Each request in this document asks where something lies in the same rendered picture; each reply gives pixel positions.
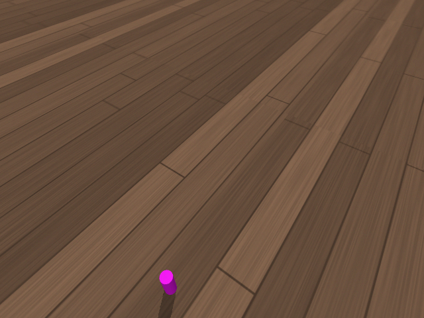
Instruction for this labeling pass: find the can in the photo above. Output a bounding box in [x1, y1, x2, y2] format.
[160, 270, 177, 295]

